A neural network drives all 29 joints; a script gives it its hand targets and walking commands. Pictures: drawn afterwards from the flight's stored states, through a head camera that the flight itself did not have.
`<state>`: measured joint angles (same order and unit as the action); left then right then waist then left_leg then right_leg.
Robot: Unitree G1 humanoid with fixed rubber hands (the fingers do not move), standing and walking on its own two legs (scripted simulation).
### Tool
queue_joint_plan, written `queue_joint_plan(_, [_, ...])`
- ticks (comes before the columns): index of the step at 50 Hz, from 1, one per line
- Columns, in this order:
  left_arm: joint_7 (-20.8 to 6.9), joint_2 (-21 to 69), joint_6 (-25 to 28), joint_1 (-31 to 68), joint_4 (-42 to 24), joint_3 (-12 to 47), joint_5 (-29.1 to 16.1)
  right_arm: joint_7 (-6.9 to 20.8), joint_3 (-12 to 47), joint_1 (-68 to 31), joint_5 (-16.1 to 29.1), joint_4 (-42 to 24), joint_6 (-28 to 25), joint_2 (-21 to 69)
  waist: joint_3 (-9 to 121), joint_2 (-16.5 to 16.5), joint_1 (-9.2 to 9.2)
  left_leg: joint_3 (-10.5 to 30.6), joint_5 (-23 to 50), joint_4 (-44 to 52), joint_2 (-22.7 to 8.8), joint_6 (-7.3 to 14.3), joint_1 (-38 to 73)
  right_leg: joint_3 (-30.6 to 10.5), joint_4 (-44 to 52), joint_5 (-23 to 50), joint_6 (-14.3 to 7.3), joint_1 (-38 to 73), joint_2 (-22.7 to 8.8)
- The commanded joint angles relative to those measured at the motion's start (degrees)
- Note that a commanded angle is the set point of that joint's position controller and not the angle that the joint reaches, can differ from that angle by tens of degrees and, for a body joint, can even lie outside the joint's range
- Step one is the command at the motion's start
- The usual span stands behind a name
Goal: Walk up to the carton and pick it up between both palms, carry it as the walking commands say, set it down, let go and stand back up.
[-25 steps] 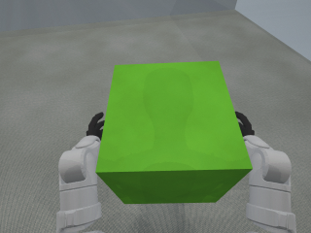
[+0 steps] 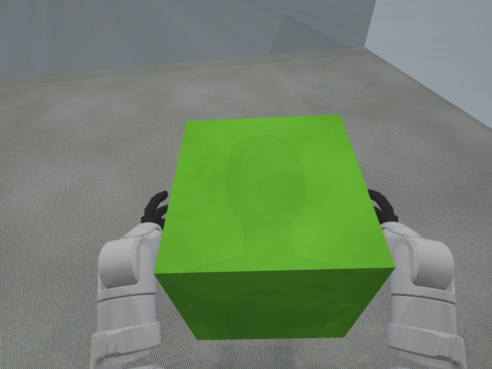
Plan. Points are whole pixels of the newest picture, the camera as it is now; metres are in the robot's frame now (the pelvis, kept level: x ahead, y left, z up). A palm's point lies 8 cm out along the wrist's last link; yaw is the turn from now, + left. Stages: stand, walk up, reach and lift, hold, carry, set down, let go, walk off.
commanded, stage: carry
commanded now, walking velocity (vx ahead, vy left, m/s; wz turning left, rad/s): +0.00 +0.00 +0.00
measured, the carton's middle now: (266, 230) +0.35 +0.00 +0.06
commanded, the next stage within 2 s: hold in 0.82 s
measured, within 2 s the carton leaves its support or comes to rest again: neither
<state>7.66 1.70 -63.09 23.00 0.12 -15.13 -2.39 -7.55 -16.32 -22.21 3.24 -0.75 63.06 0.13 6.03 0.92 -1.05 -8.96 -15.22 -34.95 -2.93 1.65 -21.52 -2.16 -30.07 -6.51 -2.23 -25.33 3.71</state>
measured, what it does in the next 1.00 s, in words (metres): stands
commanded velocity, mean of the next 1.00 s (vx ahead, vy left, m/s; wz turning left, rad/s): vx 0.00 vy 0.00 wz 0.00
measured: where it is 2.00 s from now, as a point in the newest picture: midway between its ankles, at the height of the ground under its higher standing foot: outside the picture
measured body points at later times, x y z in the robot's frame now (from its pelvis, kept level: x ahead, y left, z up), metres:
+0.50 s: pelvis +0.02 +0.00 +0.00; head +0.02 +0.01 +0.45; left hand +0.34 +0.18 +0.08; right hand +0.35 -0.18 +0.09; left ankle +0.04 +0.10 -0.73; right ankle +0.10 -0.09 -0.73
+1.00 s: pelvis +0.03 +0.00 +0.01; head +0.01 +0.00 +0.46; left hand +0.31 +0.19 +0.01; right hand +0.33 -0.17 +0.02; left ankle +0.04 +0.10 -0.73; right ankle +0.10 -0.09 -0.73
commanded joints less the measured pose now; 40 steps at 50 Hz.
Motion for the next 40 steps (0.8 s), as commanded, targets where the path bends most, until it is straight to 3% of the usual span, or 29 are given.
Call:
queue_joint_plan(1, [-6.15,46.72,2.51,41.31,-6.07,37.58,-10.91,6.79,37.79,-39.54,8.68,-5.99,-2.62,47.49,19.29,0.95,0.42,8.08,-7.47,5.68,-4.43,0.19,9.16,-8.05,8.34,-9.21,-1.51,4.29,-8.36])
queue_joint_plan(4, [-6.09,47.14,2.85,41.82,-7.25,38.05,-11.24,6.85,37.89,-39.78,9.15,-6.83,-3.02,47.73,19.7,-1.73,0.39,8.86,-5.78,6.66,-5.38,0.19,9.31,-7.17,6.52,-5.32,-1.7,5.28,-8.02])
queue_joint_plan(7, [-6.18,46.71,3.18,41.75,-7.63,38.02,-11.19,7.05,37.34,-38.55,8.92,-5.72,-3.32,47.67,21.66,-2.15,0.37,9.36,-5.34,6.86,-6.17,0.43,10.4,-6.45,5.56,-2.98,-1.47,6.58,-7.81])
queue_joint_plan(8, [-5.91,47.61,3.09,41.74,-10.79,38.96,-12.28,6.87,38.47,-39.16,10.4,-9.04,-3.3,48.61,21.37,-3.07,0.35,9.04,-4.47,6.26,-5.98,0.38,9.97,-6.46,5.53,-1.56,-1.55,6.85,-7.91])
queue_joint_plan(11, [-6.09,46.34,3.19,38.91,-8.1,37.44,-11.22,6.85,36.3,-35.43,8.5,-6.38,-3.39,46.72,22.76,-2.03,0.43,8.96,-1.67,5.58,-6.39,0.45,10.74,-6.33,4.2,3.65,-1.79,8.38,-8.18])
queue_joint_plan(13, [-6.12,46.94,3.53,40.07,-9.45,38.02,-11.77,6.96,37.48,-37.19,9.41,-8.14,-3.75,47.51,23.82,-0.62,0.47,8.29,-0.11,4.63,-6.11,0.26,11.15,-6.39,3.79,7.63,-2.08,9.48,-8.58])
queue_joint_plan(16, [-6.1,46.97,3.81,39.41,-10.07,37.92,-11.89,6.79,37.13,-36.29,9.29,-8.74,-4.04,47.34,24.63,-0.91,0.53,7.36,0.3,4.07,-5.47,0.11,12.01,-7.04,3.57,10.74,-2.49,10.08,-9.25])
queue_joint_plan(17, [-6.33,46.17,3.89,37.52,-6.37,36.65,-10.54,6.91,36.09,-35.62,8.13,-6.38,-4.35,46.24,24.39,-0.47,0.45,7.32,0.46,4.38,-5.43,0.02,11.69,-6.88,3.19,12.71,-2.58,10.72,-9.28])
queue_joint_plan(19, [-6.24,46.8,4.11,38.4,-8.83,37.79,-11.46,6.85,36.73,-35.11,8.7,-7.71,-4.38,46.9,24.65,-1.4,0.51,7.66,3.12,4.55,-6.27,0.05,12.52,-5.81,2.16,13.78,-2.28,10.65,-8.85])
queue_joint_plan(24, [-6.01,47.05,4.25,38.78,-11.1,38.46,-12.49,6.73,37.46,-35.77,9.82,-9.92,-4.44,47.0,25.31,-1.9,0.53,8.23,1.94,4.37,-6.96,0.16,12.28,-5.6,2.15,11.1,-2.2,10.53,-8.65])
queue_joint_plan(26, [-6.11,45.64,4.32,37.75,-6.87,36.92,-10.83,6.82,36.0,-34.6,8.18,-5.7,-4.58,45.77,24.46,-1.28,0.49,7.98,2.12,4.7,-6.8,0.0,11.98,-5.41,2.13,11.5,-2.12,10.35,-8.62])
queue_joint_plan(27, [-6.06,46.48,4.36,37.43,-8.53,37.84,-11.4,6.8,36.75,-34.92,8.88,-8.14,-4.64,46.03,24.8,-2.33,0.51,8.35,1.09,5.11,-7.01,0.09,12.03,-5.61,2.12,10.56,-2.22,10.07,-8.68])
queue_joint_plan(30, [-5.88,46.4,4.08,37.41,-9.44,37.64,-11.97,6.61,37.21,-35.01,9.49,-8.81,-4.24,46.42,23.46,-0.11,0.45,8.35,-2.67,5.31,-6.51,-0.05,10.52,-6.3,3.9,5.1,-2.21,9.53,-8.85])
queue_joint_plan(31, [-6.29,44.75,4.35,36.53,-4.56,35.64,-10.03,6.86,35.54,-34.64,7.5,-4.57,-4.54,44.73,23.05,0.55,0.48,8.5,-3.04,5.52,-6.57,0.14,10.31,-6.21,4.09,4.22,-2.14,9.2,-8.88])
queue_joint_plan(32, [-6.23,45.69,4.52,37.56,-7.84,36.88,-11.34,6.76,36.61,-35.25,8.73,-7.02,-4.72,45.92,23.43,0.09,0.54,8.12,-3.37,5.3,-6.43,-0.07,10.6,-6.43,4.26,3.84,-2.12,9.21,-9.01])
queue_joint_plan(35, [-6.18,44.49,4.75,37.31,-5.14,35.58,-10.33,6.78,35.94,-35.87,8.17,-4.78,-4.92,44.95,22.4,0.79,0.46,8.29,-4.72,5.52,-6.1,-0.09,10.25,-7.09,5.44,1.19,-2.16,8.2,-9.13])
queue_joint_plan(36, [-6.07,45.08,4.88,36.85,-6.54,35.72,-11.01,6.56,36.25,-36.04,8.87,-6.98,-5.1,45.17,22.83,0.59,0.51,8.17,-4.12,5.35,-6.19,0.09,10.67,-7.04,5.2,2.09,-2.14,8.48,-9.06])
queue_joint_plan(37, [-6.27,43.76,4.96,35.84,-3.46,34.62,-9.54,6.8,35.1,-34.45,7.43,-2.98,-5.1,44.35,22.48,0.32,0.47,8.56,-4.48,5.84,-6.09,0.08,10.2,-6.81,4.89,2.16,-2.1,8.56,-8.97])
queue_joint_plan(40, [-6.25,44.76,5.45,35.81,-5.5,35.85,-10.43,6.82,35.6,-33.23,7.8,-4.32,-5.58,45.02,23.75,-1.19,0.48,8.97,-1.69,5.89,-6.75,0.29,11.54,-6.51,3.7,5.72,-2.26,9.23,-8.89])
